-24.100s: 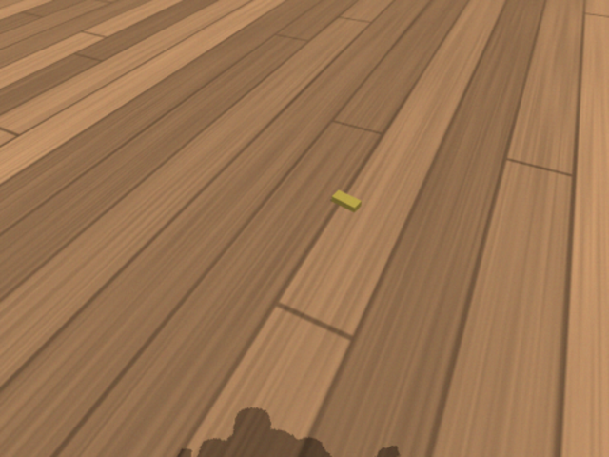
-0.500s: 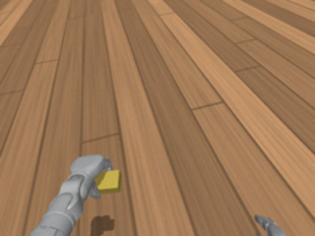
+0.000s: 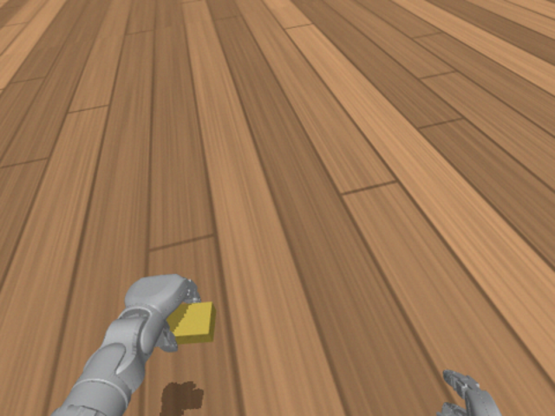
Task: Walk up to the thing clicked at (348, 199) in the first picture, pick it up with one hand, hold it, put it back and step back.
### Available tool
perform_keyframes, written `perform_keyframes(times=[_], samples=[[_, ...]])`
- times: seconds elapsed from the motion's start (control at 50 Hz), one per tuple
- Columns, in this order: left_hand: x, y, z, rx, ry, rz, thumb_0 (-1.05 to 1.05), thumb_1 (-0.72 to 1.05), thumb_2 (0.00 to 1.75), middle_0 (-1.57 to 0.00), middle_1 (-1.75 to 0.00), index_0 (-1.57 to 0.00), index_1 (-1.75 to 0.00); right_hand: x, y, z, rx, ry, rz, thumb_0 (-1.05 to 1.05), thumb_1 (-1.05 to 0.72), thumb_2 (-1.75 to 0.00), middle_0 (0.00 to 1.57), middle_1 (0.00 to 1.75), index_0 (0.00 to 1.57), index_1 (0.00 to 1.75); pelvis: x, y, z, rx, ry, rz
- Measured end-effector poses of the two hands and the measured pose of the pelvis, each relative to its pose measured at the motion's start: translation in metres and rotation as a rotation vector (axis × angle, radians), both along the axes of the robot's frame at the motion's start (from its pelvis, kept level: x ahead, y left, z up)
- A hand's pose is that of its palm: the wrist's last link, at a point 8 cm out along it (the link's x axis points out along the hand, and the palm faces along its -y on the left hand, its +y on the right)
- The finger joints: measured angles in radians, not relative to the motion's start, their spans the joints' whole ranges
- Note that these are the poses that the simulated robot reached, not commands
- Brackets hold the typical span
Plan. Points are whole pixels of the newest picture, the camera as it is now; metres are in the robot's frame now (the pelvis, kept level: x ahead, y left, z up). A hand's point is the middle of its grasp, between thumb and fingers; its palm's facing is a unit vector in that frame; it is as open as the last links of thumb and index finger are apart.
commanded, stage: hold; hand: left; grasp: from above
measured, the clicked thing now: (175, 324) +0.30 +0.22 -0.07
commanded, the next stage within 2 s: crouch in 0.26 s
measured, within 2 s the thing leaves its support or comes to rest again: neither
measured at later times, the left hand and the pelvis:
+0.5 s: hand (169, 321) +0.29 +0.22 -0.04, palm faces -0.45 -0.07 -0.89, open 8.4 cm; pelvis +0.00 +0.00 +0.00, yaw +0 degrees
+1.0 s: hand (200, 335) +0.34 +0.23 -0.23, palm faces -0.41 +0.04 -0.91, open 8.4 cm; pelvis -0.03 +0.01 -0.11, yaw +1 degrees
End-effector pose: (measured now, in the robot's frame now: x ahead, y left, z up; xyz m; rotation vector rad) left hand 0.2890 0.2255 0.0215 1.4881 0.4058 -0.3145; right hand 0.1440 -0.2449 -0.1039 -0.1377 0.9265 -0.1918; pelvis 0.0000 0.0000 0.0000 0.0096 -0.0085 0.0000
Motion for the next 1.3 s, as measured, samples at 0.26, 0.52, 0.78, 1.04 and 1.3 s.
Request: perform_keyframes(times=[0.26, 0.52, 0.78, 1.04, 1.3], samples=[[0.002, 0.001, -0.002, 0.003, 0.001, 0.004, 0.01, 0.23, 0.24, -0.90, -0.26, -0.92, -0.23, -0.001, -0.001, 0.001, -0.001, 0.009, -0.006, 0.01, -0.91, -0.90, 0.20, 0.30, 0.20, 0.30, 0.002, 0.001, 0.001, -0.001, -0.001, -0.001], [0.005, -0.001, -0.011, 0.003, 0.011, 0.010, 0.01, 0.23, 0.24, -0.90, -0.26, -0.92, -0.24, -0.004, -0.004, -0.002, 0.001, 0.030, -0.015, 0.01, -0.90, -0.90, 0.20, 0.30, 0.20, 0.30, 0.004, -0.001, 0.000, -0.001, 0.009, 0.002], [0.011, -0.001, -0.085, 0.045, 0.033, -0.035, 0.01, 0.20, 0.27, -0.93, -0.23, -0.94, -0.22, -0.036, -0.022, -0.026, -0.068, 0.150, -0.011, 0.01, -0.90, -0.90, 0.20, 0.30, 0.20, 0.30, -0.006, -0.002, -0.024, -0.010, 0.147, 0.022], [0.063, -0.002, -0.213, 0.093, -0.039, -0.029, 0.01, 0.19, 0.28, -0.94, -0.22, -0.96, -0.20, -0.124, -0.037, -0.133, -0.158, 0.362, -0.087, 0.00, -0.91, -0.90, 0.20, 0.30, 0.20, 0.30, -0.029, 0.007, -0.130, -0.041, 0.432, 0.020], [0.091, -0.005, -0.344, 0.072, 0.014, -0.012, 0.01, 0.21, 0.27, -0.92, -0.24, -0.93, -0.23, -0.158, -0.010, -0.252, -0.102, 0.455, -0.073, 0.01, -0.90, -0.90, 0.20, 0.30, 0.20, 0.30, -0.045, 0.009, -0.237, -0.058, 0.598, 0.021]])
